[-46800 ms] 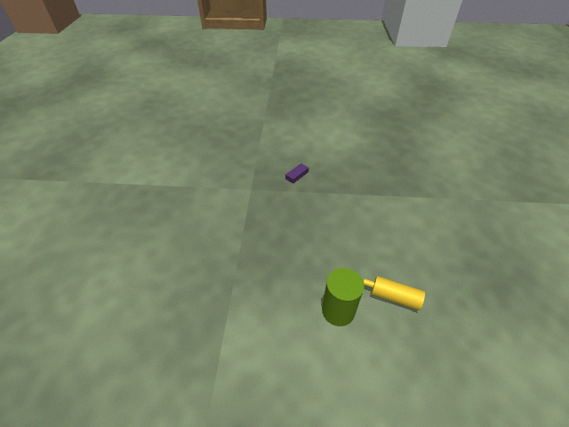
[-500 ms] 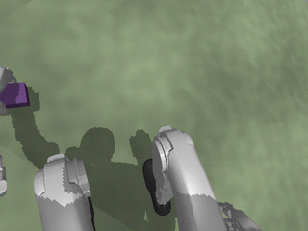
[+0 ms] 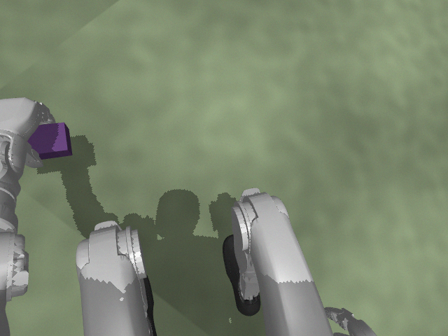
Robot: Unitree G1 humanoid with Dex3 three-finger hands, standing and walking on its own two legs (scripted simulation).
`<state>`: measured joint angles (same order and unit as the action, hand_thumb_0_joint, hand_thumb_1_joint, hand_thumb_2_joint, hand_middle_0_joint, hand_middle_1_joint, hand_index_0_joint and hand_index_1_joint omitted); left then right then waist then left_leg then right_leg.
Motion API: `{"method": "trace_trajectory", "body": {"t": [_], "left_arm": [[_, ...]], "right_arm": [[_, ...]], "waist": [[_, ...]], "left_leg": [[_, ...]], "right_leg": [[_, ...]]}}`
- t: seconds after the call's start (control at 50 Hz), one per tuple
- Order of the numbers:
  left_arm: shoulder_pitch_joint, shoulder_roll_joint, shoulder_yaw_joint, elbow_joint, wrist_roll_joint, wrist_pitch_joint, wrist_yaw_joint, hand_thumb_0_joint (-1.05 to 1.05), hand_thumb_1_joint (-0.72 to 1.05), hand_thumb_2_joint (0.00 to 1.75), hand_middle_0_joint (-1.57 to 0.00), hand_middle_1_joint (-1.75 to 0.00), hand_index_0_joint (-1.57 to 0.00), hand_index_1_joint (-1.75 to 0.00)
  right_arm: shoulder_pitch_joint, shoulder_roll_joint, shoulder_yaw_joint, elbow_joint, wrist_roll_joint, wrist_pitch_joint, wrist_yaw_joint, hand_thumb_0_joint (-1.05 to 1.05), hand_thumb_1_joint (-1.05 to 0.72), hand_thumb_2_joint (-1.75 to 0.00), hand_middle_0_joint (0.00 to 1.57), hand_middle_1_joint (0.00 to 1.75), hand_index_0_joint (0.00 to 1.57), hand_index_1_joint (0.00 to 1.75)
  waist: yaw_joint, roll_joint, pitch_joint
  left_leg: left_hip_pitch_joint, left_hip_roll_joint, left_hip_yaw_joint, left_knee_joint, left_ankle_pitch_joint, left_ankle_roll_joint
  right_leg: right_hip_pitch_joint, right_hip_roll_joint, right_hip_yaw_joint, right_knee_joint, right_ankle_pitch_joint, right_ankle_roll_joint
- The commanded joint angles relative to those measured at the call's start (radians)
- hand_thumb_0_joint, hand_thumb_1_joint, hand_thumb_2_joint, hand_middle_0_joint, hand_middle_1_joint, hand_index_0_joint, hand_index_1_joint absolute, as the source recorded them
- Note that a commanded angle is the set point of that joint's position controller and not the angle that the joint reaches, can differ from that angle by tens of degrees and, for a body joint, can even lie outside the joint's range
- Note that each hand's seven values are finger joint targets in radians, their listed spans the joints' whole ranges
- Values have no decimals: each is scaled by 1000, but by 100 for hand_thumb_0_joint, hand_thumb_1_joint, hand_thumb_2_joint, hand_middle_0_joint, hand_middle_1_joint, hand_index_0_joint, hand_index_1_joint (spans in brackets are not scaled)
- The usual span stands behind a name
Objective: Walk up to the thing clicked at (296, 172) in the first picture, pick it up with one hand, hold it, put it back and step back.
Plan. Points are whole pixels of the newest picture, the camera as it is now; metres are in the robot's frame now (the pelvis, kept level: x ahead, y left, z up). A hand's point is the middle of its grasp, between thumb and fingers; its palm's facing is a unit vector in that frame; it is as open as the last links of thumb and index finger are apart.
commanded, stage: lift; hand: left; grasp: from above
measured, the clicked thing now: (30, 143) +0.49 +0.29 -0.19
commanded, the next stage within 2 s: hold in 1.42 s
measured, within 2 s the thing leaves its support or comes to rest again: neither
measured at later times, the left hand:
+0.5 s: hand out of the picture +0.40 +0.29 +0.02, palm faces -0.44 -0.09 -0.89, open 8.4 cm
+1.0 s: hand out of the picture +0.34 +0.25 +0.21, palm faces -0.45 -0.11 -0.89, open 8.4 cm
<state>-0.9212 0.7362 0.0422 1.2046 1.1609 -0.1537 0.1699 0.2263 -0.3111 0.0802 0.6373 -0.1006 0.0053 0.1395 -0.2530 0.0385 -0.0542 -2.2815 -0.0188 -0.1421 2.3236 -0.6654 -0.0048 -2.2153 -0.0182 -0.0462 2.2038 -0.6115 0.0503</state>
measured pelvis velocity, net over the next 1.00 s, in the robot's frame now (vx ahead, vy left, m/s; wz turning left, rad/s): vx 0.03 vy -0.01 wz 0.09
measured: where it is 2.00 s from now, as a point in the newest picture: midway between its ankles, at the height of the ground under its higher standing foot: (195, 307)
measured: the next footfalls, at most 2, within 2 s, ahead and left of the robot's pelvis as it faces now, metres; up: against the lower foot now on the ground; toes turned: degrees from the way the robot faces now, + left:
none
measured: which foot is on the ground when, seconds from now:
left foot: down 0.00-1.00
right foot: down 0.00-1.00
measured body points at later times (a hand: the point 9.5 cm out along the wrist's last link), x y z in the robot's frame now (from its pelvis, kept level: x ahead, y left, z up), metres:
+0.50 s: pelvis +0.00 +0.00 +0.12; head +0.18 +0.05 +0.53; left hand +0.42 +0.29 +0.07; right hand +0.14 -0.26 +0.00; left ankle +0.08 +0.12 -0.32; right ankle +0.12 -0.14 -0.32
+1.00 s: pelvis +0.03 -0.01 +0.29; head +0.12 +0.01 +0.73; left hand +0.36 +0.26 +0.26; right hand +0.16 -0.26 +0.17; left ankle +0.08 +0.12 -0.32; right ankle +0.12 -0.14 -0.32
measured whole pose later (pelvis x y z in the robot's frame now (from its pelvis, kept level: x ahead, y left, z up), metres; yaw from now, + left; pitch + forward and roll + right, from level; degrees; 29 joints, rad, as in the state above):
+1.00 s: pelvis +0.03 -0.01 +0.29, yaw +5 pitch +19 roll -2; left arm -0.31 0.46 -0.13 0.71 1.00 -0.07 0.07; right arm 0.22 -0.24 -0.02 0.69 0.03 0.01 -0.06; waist -0.07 0.04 -0.16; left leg -1.13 0.04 -0.03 1.33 -0.53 -0.01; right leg -1.12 -0.01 0.00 1.27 -0.48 0.03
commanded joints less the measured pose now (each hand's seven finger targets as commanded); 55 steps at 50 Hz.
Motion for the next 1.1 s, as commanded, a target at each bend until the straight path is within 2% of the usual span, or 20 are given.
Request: {"method": "trace_trajectory", "body": {"t": [0.0,0.04,0.08,0.12,0.18,0.24,0.28,0.32,0.4,0.46,0.58,0.6,0.62,0.66,0.7,0.78,0.8,0.86,0.98,1.08], "left_arm": [[-307,296,64,-293,-27,2,0,0,94,31,-124,-28,-127,-25],[-303,280,66,-354,-47,-3,-12,0,93,35,-123,-30,-126,-27],[-240,236,49,-346,-59,0,-25,0,95,37,-125,-31,-127,-28],[-236,249,57,-385,-65,-1,-32,0,91,37,-122,-29,-124,-27],[-190,189,22,-424,-85,1,-53,0,88,39,-120,-32,-122,-29],[-158,182,17,-494,-109,7,-64,0,86,37,-116,-35,-119,-32],[-109,150,6,-513,-121,16,-67,0,85,38,-115,-35,-118,-32],[-127,148,2,-599,-127,22,-69,0,85,40,-115,-36,-118,-33],[-73,139,8,-644,-146,47,-65,0,87,43,-117,-37,-119,-34],[-22,136,13,-666,-146,63,-65,0,85,43,-117,-35,-119,-33],[138,57,-21,-715,-168,105,-93,0,83,43,-115,-36,-117,-34],[165,76,-4,-714,-178,112,-97,0,83,41,-115,-34,-116,-32],[176,42,-31,-726,-184,115,-105,0,82,44,-115,-35,-117,-33],[233,53,-15,-733,-189,118,-114,0,81,43,-113,-36,-115,-34],[262,24,-34,-748,-201,113,-123,0,80,40,-114,-32,-115,-31],[290,2,-36,-753,-202,93,-120,0,80,39,-114,-32,-115,-31],[293,-19,-55,-738,-194,89,-113,0,79,37,-113,-33,-115,-31],[284,-19,-39,-724,-179,79,-74,0,79,38,-111,-36,-113,-34],[280,-68,-84,-654,-135,89,-17,0,79,42,-112,-37,-114,-35],[289,-100,-109,-622,-135,118,0,0,82,48,-114,-41,-116,-39]], "right_arm": [[199,-256,-126,-33,24,15,-29,0,-91,-90,20,30,20,30],[190,-246,-138,-45,32,24,-37,0,-91,-90,20,30,20,30],[188,-240,-146,-43,39,30,-44,0,-91,-90,20,30,20,30],[176,-237,-151,-50,46,36,-53,0,-91,-90,20,30,20,30],[158,-220,-158,-64,54,41,-61,0,-91,-90,20,30,20,30],[136,-211,-165,-78,69,44,-76,0,-91,-90,20,30,20,30],[123,-205,-167,-76,79,43,-86,0,-90,-90,20,30,20,30],[118,-197,-174,-80,89,44,-98,0,-90,-90,20,30,20,30],[98,-178,-175,-77,99,45,-117,0,-90,-90,20,30,20,30],[75,-166,-177,-75,108,45,-133,0,-90,-90,20,30,20,30],[44,-133,-172,-76,119,45,-155,0,-89,-90,20,30,20,30],[36,-130,-169,-75,122,44,-159,0,-89,-90,20,30,20,30],[26,-119,-166,-76,123,43,-164,0,-89,-90,20,30,20,30],[17,-111,-162,-78,130,36,-174,0,-89,-90,20,30,20,30],[5,-101,-160,-80,134,27,-185,0,-89,-90,20,30,20,30],[4,-88,-156,-69,137,2,-203,0,-90,-90,20,30,20,30],[6,-84,-153,-68,137,-4,-206,0,-90,-90,20,30,20,30],[9,-81,-156,-52,139,-20,-210,0,-90,-90,20,30,20,30],[29,-76,-160,-15,140,-39,-207,0,-90,-90,20,30,20,30],[31,-80,-170,-4,140,-45,-205,0,-89,-90,20,30,20,30]], "waist": [[23,297,-791],[35,316,-817],[42,263,-784],[48,256,-762],[58,245,-765],[78,240,-789],[86,234,-766],[94,250,-823],[93,206,-769],[111,215,-759],[133,169,-726],[142,142,-700],[133,135,-664],[152,87,-638],[150,69,-567],[150,55,-512],[151,55,-488],[164,55,-482],[170,62,-420],[182,37,-424]], "left_leg": [[596,-12,112,-303,211,23],[618,-14,113,-334,204,24],[628,-12,107,-356,180,28],[631,-14,103,-388,138,30],[669,-4,88,-458,78,34],[710,2,79,-526,34,38],[749,5,62,-571,37,33],[830,10,57,-612,73,30],[888,11,65,-672,104,30],[969,17,52,-756,82,26],[1112,22,76,-871,175,27],[1115,21,77,-900,157,28],[1111,21,89,-924,123,31],[1139,18,92,-973,105,34],[1158,22,89,-1027,67,35],[1243,24,92,-1098,120,28],[1269,27,87,-1128,117,27],[1345,25,87,-1188,128,23],[1460,15,111,-1286,207,14],[1575,9,129,-1355,313,12]], "right_leg": [[436,29,-76,-247,186,-105],[439,24,-67,-261,181,-104],[435,21,-64,-290,164,-101],[437,20,-59,-318,130,-101],[472,26,-60,-351,103,-93],[522,31,-54,-385,87,-85],[538,29,-57,-401,98,-82],[581,28,-52,-424,134,-78],[658,25,-40,-503,155,-72],[713,25,-38,-555,140,-69],[884,30,-24,-709,185,-65],[922,29,-21,-737,175,-63],[954,33,-16,-776,157,-61],[1030,37,-9,-835,138,-60],[1066,39,-1,-891,107,-58],[1152,37,17,-976,138,-60],[1166,39,17,-997,136,-60],[1232,39,27,-1063,139,-62],[1351,43,44,-1198,192,-63],[1478,46,46,-1281,288,-58]]}}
